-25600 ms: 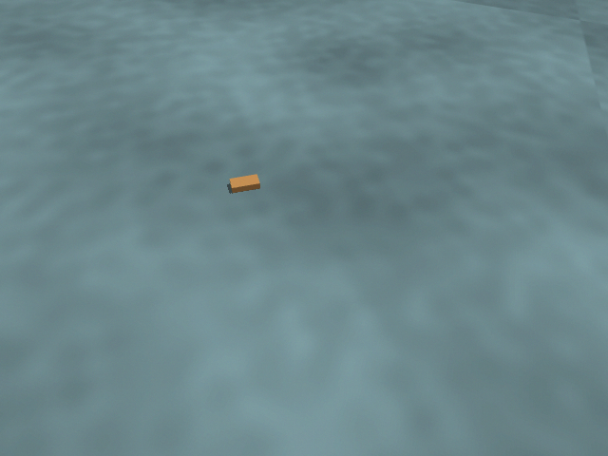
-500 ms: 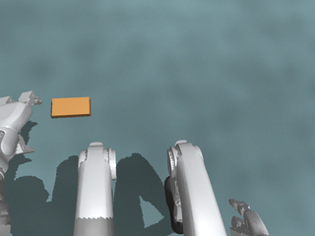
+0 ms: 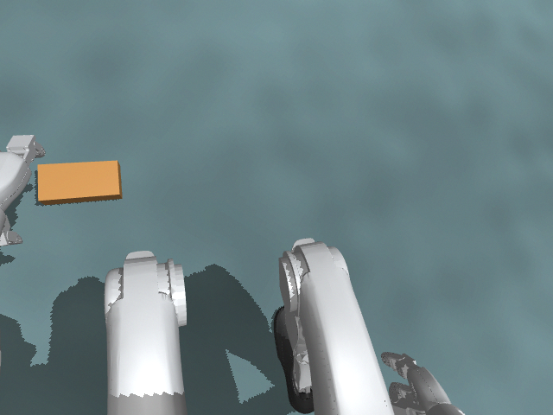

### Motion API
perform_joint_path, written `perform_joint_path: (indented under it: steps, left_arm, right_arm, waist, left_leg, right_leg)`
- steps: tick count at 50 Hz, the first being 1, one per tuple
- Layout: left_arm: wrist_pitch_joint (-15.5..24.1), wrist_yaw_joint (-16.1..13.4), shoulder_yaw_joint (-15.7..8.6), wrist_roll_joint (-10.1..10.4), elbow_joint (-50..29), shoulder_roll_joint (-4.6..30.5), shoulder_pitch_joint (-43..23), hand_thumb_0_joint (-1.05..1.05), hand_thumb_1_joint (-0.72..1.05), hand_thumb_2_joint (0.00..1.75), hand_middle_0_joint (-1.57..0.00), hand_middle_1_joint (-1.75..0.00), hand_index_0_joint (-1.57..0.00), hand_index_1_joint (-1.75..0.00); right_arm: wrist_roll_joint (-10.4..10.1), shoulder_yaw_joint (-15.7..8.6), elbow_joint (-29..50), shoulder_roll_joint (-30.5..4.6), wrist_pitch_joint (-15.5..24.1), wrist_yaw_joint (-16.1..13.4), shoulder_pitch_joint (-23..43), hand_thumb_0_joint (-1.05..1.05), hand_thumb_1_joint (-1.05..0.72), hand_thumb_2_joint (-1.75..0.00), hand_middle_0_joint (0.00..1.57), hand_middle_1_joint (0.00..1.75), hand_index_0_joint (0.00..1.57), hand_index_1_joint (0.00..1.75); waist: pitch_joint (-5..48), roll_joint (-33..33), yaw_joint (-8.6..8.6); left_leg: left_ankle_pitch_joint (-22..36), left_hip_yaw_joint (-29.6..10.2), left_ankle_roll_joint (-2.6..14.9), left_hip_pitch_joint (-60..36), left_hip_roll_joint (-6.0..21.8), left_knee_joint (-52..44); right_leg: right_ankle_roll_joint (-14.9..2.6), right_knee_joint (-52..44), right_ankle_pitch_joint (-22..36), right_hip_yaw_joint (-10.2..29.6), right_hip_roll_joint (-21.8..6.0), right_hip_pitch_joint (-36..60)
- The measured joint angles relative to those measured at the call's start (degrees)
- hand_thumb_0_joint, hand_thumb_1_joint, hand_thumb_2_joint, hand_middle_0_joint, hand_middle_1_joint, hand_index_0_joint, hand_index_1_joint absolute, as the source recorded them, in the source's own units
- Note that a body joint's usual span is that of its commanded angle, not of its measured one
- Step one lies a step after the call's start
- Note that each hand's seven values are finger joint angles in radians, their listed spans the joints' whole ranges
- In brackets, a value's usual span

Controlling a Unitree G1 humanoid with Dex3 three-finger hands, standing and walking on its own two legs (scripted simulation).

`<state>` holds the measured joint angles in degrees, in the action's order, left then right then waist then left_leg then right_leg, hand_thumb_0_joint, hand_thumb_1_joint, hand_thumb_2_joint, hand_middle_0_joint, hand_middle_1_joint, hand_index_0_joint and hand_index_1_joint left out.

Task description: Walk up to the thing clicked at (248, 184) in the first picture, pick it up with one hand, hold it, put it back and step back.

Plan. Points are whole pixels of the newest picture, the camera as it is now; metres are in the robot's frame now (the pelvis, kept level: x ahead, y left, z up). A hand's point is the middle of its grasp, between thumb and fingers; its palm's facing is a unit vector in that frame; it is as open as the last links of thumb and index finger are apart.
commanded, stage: rise first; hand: left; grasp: from above
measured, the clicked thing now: (81, 182) +0.49 +0.29 -0.32
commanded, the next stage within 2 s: approach in 2.00 s
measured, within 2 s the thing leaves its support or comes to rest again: neither
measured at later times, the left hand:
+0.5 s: hand (24, 192) +0.43 +0.33 -0.19, palm faces -0.45 -0.09 -0.89, open 13.7 cm
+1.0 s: hand (30, 188) +0.44 +0.33 -0.21, palm faces -0.44 -0.09 -0.89, open 13.9 cm
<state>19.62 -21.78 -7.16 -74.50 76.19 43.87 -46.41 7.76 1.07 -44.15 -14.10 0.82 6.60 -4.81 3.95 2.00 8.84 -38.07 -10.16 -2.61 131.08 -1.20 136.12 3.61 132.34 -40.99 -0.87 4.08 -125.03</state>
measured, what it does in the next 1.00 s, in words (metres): stands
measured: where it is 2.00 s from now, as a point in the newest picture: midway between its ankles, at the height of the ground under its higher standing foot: (231, 387)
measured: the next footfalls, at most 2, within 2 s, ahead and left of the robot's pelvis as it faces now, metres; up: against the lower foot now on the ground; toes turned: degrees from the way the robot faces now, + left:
none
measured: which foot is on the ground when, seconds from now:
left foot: down 0.00-1.00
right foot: down 0.00-1.00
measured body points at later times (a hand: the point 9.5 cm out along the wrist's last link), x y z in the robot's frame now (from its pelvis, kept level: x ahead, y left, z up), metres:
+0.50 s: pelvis +0.01 +0.00 -0.02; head +0.24 +0.08 +0.36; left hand +0.45 +0.33 -0.14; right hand +0.08 -0.28 -0.12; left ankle +0.08 +0.13 -0.31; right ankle +0.10 -0.14 -0.31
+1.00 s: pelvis +0.01 +0.00 -0.02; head +0.25 +0.08 +0.34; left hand +0.46 +0.33 -0.16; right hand +0.07 -0.27 -0.13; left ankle +0.08 +0.13 -0.31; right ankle +0.10 -0.14 -0.31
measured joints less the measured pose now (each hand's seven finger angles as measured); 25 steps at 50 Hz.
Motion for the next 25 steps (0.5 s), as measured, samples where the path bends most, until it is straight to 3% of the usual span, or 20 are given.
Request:
perform_joint_path:
  steps: [8, 25]
  left_arm:
    - [-1.3, -1.9, -1.1, -0.3, 2.4, 0.5, -1.1, 0.00, -0.41, 0.92, -0.19, -0.86, -0.18, -0.86]
    - [-1.6, -1.8, -2.3, 0.5, 5.6, 3.0, -3.1, 0.00, -0.44, 0.94, -0.17, -0.90, -0.16, -0.90]
  right_arm:
    - [0.7, 0.6, 0.3, 0.2, 0.2, 0.5, 0.3, 0.00, -0.90, -0.89, 0.21, 0.30, 0.20, 0.30]
    - [1.7, 2.3, 0.5, -0.4, 0.0, 0.9, -0.8, 0.00, -0.90, -0.89, 0.21, 0.30, 0.20, 0.30]
  waist:
    - [-0.6, 0.4, 0.96]
    - [-2.1, 0.4, 2.75]
  left_leg:
    - [-0.8, -0.3, -0.10, 1.0, 0.2, 1.6]
    - [-1.4, -1.5, -0.55, 2.1, 0.4, 3.5]
  right_leg:
    - [0.08, 1.4, -0.5, -0.2, 0.4, -1.2]
    - [0.63, 2.8, -0.3, -0.9, 0.9, -2.6]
